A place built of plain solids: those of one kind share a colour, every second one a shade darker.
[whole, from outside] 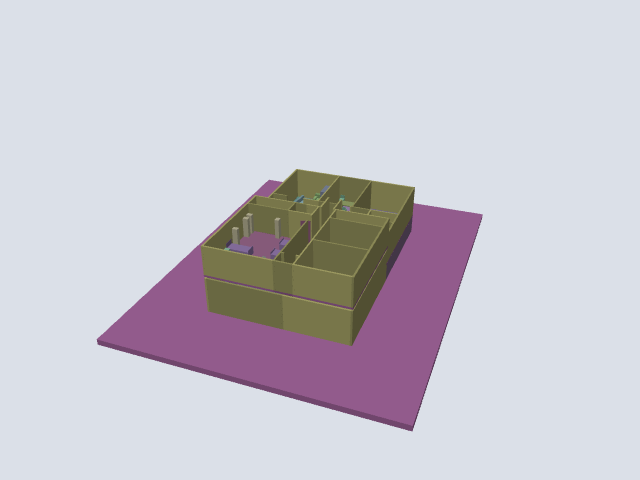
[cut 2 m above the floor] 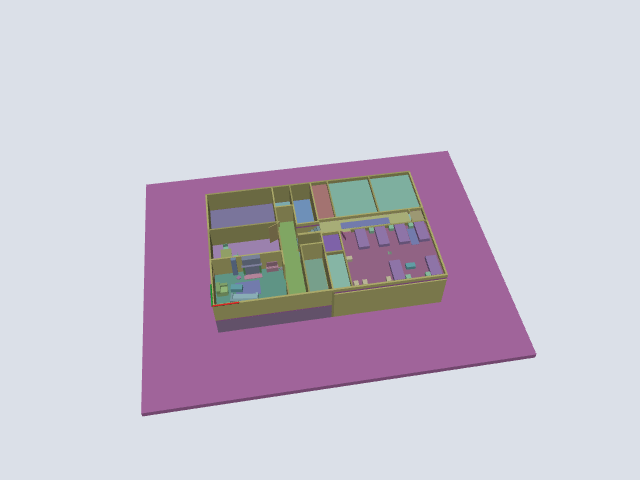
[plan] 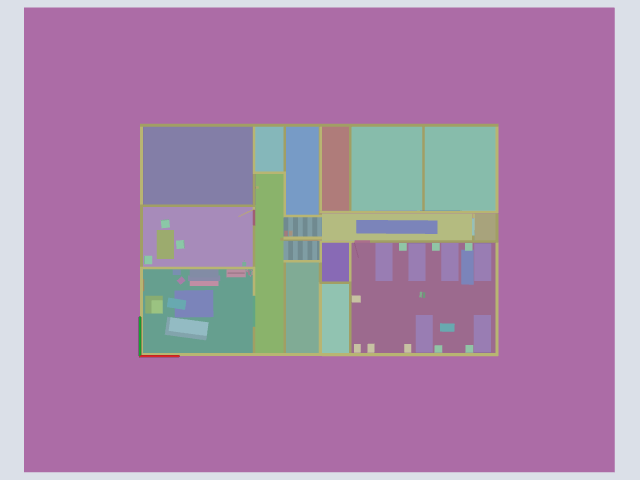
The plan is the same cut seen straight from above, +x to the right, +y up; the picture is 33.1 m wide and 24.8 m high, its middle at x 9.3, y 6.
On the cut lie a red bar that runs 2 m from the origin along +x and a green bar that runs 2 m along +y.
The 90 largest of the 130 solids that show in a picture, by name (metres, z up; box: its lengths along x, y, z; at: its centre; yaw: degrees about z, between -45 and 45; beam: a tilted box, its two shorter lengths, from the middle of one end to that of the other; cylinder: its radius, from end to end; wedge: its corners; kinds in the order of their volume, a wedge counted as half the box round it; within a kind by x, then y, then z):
{
 "under_1": {"box": [30.53, 24.01, 0.5], "at": [9.26, 6.0, -0.33]},
 "floor_base_1": {"box": [9.24, 4.81, 1.64], "at": [4.62, 2.4, 0.74]},
 "floor_base_2": {"box": [9.24, 5.9, 1.64], "at": [4.62, 9.06, 0.74]},
 "wall_1": {"box": [0.16, 4.33, 2.94], "at": [0.08, 2.32, 3.15]},
 "wall_2": {"box": [0.16, 3.09, 2.94], "at": [0.08, 6.16, 3.15]},
 "wall_3": {"box": [0.16, 4.02, 2.94], "at": [0.08, 9.84, 3.15]},
 "wall_4": {"box": [5.95, 0.13, 2.94], "at": [2.98, 4.55, 3.15]},
 "wall_5": {"box": [5.95, 0.13, 2.94], "at": [2.98, 7.77, 3.15]},
 "wall_6": {"box": [9.24, 0.16, 2.94], "at": [4.62, 0.08, 3.15]},
 "wall_7": {"box": [9.24, 0.16, 2.94], "at": [4.62, 11.93, 3.15]},
 "wall_8": {"box": [0.13, 1.36, 2.94], "at": [5.88, 0.84, 3.15]},
 "wall_9": {"box": [0.13, 1.37, 2.94], "at": [5.88, 3.8, 3.15]},
 "wall_10": {"box": [0.13, 2.14, 2.94], "at": [5.88, 5.68, 3.15]},
 "wall_11": {"box": [0.13, 1.58, 2.94], "at": [5.88, 8.62, 3.15]},
 "wall_12": {"box": [0.13, 2.31, 2.94], "at": [5.88, 10.7, 3.15]},
 "wall_13": {"box": [1.72, 0.13, 2.94], "at": [6.68, 9.47, 3.15]},
 "wall_14": {"box": [0.13, 4.68, 2.94], "at": [7.47, 2.5, 3.15]},
 "wall_15": {"box": [0.13, 2.08, 2.94], "at": [7.47, 8.37, 3.15]},
 "wall_16": {"box": [0.13, 2.31, 2.94], "at": [7.47, 10.7, 3.15]},
 "wall_17": {"box": [1.83, 0.13, 2.94], "at": [8.32, 4.9, 3.15]},
 "wall_18": {"box": [1.83, 0.07, 2.94], "at": [8.32, 5.99, 3.15]},
 "wall_19": {"box": [1.99, 0.16, 4.26], "at": [8.4, 6.11, 3.81]},
 "wall_20": {"box": [1.99, 0.13, 4.26], "at": [8.4, 7.24, 3.81]},
 "wall_21": {"box": [0.13, 3.57, 2.58], "at": [9.33, 1.94, 4.65]},
 "wall_22": {"box": [0.13, 3.65, 1.68], "at": [9.33, 1.98, 2.52]},
 "wall_23": {"box": [0.13, 0.98, 2.58], "at": [9.33, 4.34, 4.65]},
 "wall_24": {"box": [0.13, 0.89, 2.58], "at": [9.33, 5.41, 4.65]},
 "wall_25": {"box": [0.13, 4.55, 1.68], "at": [9.33, 9.58, 2.52]},
 "wall_26": {"box": [0.13, 4.35, 2.58], "at": [9.33, 9.68, 4.65]},
 "wall_27": {"box": [1.66, 0.13, 2.58], "at": [10.1, 3.79, 4.65]},
 "wall_28": {"box": [1.81, 0.1, 2.58], "at": [10.17, 5.91, 4.65]},
 "wall_29": {"box": [0.13, 3.57, 2.58], "at": [10.86, 1.94, 4.65]},
 "wall_30": {"box": [0.13, 2.0, 2.58], "at": [10.86, 4.86, 4.65]},
 "wall_31": {"box": [0.13, 4.35, 2.58], "at": [10.86, 9.68, 4.65]},
 "wall_32": {"box": [9.29, 0.16, 2.58], "at": [13.88, 0.08, 4.65]},
 "wall_33": {"box": [9.29, 0.16, 2.58], "at": [13.88, 11.93, 4.65]},
 "wall_34": {"box": [9.26, 0.13, 2.58], "at": [13.9, 7.44, 4.65]},
 "wall_35": {"box": [9.1, 0.16, 3.36], "at": [13.98, 0.08, 1.38]},
 "wall_36": {"box": [9.1, 0.16, 3.36], "at": [13.98, 11.93, 1.38]},
 "wall_37": {"box": [0.13, 4.35, 2.58], "at": [14.65, 9.68, 4.65]},
 "wall_38": {"box": [6.64, 0.13, 2.58], "at": [15.21, 5.92, 4.65]},
 "wall_39": {"box": [6.51, 0.13, 3.36], "at": [15.27, 6.47, 1.38]},
 "wall_40": {"box": [0.16, 5.7, 2.58], "at": [18.45, 3.01, 4.65]},
 "wall_41": {"box": [0.16, 6.25, 3.36], "at": [18.45, 3.28, 1.38]},
 "wall_42": {"box": [0.16, 1.39, 2.58], "at": [18.45, 6.68, 4.65]},
 "wall_43": {"box": [0.16, 5.32, 3.36], "at": [18.45, 9.19, 1.38]},
 "wall_44": {"box": [0.16, 4.35, 2.58], "at": [18.45, 9.68, 4.65]},
 "stair_1": {"box": [0.25, 0.99, 1.79], "at": [7.53, 5.46, 0.6]},
 "stair_2": {"box": [0.5, 0.99, 1.61], "at": [7.66, 5.46, 0.5]},
 "stair_3": {"box": [0.75, 0.99, 1.42], "at": [7.78, 5.46, 0.41]},
 "stair_4": {"box": [0.99, 0.99, 1.23], "at": [7.91, 5.46, 0.32]},
 "stair_5": {"box": [1.24, 0.99, 1.05], "at": [8.03, 5.46, 0.22]},
 "stair_6": {"box": [1.49, 0.99, 0.86], "at": [8.16, 5.46, 0.13]},
 "stair_7": {"box": [1.74, 0.99, 0.67], "at": [8.28, 5.46, 0.04]},
 "stair_8": {"box": [1.99, 0.99, 0.35], "at": [8.4, 6.68, 1.69]},
 "stair_9": {"box": [1.74, 0.99, 0.53], "at": [8.53, 6.68, 1.79]},
 "stair_10": {"box": [1.49, 0.99, 0.72], "at": [8.65, 6.68, 1.88]},
 "stair_11": {"box": [1.24, 0.99, 0.91], "at": [8.78, 6.68, 1.97]},
 "stair_12": {"box": [0.99, 0.99, 1.09], "at": [8.9, 6.68, 2.07]},
 "stair_13": {"box": [0.75, 0.99, 1.28], "at": [9.03, 6.68, 2.16]},
 "stair_14": {"box": [0.5, 0.99, 1.47], "at": [9.15, 6.68, 2.25]},
 "stair_15": {"box": [0.25, 0.99, 1.65], "at": [9.27, 6.68, 2.35]},
 "upper_floor_dorm_1": {"box": [7.44, 5.7, 0.16], "at": [14.65, 3.01, 3.28]},
 "iron_single_1": {"box": [0.89, 1.96, 0.53], "at": [12.61, 4.87, 3.63]},
 "iron_single_2": {"box": [0.89, 1.96, 0.53], "at": [14.31, 4.87, 3.63]},
 "iron_single_3": {"box": [0.89, 1.96, 0.53], "at": [14.69, 1.15, 3.63]},
 "iron_single_4": {"box": [0.89, 1.96, 0.53], "at": [16.01, 4.87, 3.63]},
 "iron_single_5": {"box": [0.89, 1.96, 0.53], "at": [17.69, 1.15, 3.63]},
 "iron_single_6": {"box": [0.89, 1.96, 0.53], "at": [17.71, 4.87, 3.63]},
 "upper_floor_members_room_1": {"box": [3.66, 4.35, 0.16], "at": [12.76, 9.68, 3.28]},
 "upper_floor_members_room_2": {"box": [3.66, 4.35, 0.16], "at": [16.54, 9.68, 3.28]},
 "upper_floor_lounge_1": {"box": [5.66, 4.33, 0.12], "at": [2.99, 2.32, 1.62]},
 "upper_floor_kitchen_1": {"box": [5.66, 4.02, 0.12], "at": [2.99, 9.84, 1.62]},
 "upper_floor_dining_room_1": {"box": [5.66, 3.09, 0.12], "at": [2.99, 6.16, 1.62]},
 "fixture_breast_lounge_1": {"box": [1.49, 0.42, 2.99], "at": [3.32, 4.28, 3.13]},
 "upper_floor_landing_1": {"box": [7.76, 1.39, 0.16], "at": [13.28, 6.68, 3.28]},
 "upper_floor_lobby_1": {"box": [1.46, 9.25, 0.12], "at": [6.68, 4.79, 1.62]},
 "locker_1": {"box": [0.47, 0.36, 1.73], "at": [11.17, 2.95, 4.23]},
 "locker_2": {"box": [0.36, 0.47, 1.73], "at": [11.23, 0.4, 4.23]},
 "locker_3": {"box": [0.36, 0.47, 1.73], "at": [11.93, 0.4, 4.23]},
 "locker_4": {"box": [0.36, 0.47, 1.73], "at": [13.83, 0.4, 4.23]},
 "upper_floor_stair_1": {"box": [1.4, 4.35, 0.16], "at": [10.1, 9.68, 3.28]},
 "upper_floor_store_1": {"box": [1.73, 4.68, 0.12], "at": [8.4, 2.5, 1.62]},
 "upper_floor_wash_room_1": {"box": [1.73, 4.55, 0.12], "at": [8.4, 9.58, 1.62]},
 "upper_floor_linen_store_1": {"box": [1.4, 3.57, 0.16], "at": [10.1, 1.94, 3.28]},
 "sofa_1": {"box": [2.16, 0.93, 0.34], "at": [2.42, 1.43, 1.96], "yaw": -7.7},
 "upper_floor_wc_1": {"box": [1.4, 2.0, 0.16], "at": [10.1, 4.86, 3.28]},
 "upper_floor_showers_wc_1": {"box": [1.46, 2.31, 0.12], "at": [6.68, 10.7, 1.62]},
 "armchair_club_1": {"box": [0.9, 0.92, 0.35], "at": [0.72, 2.66, 1.93]},
 "wall_foot_1": {"box": [9.29, 0.16, 0.17], "at": [13.88, 0.08, 3.29]}
}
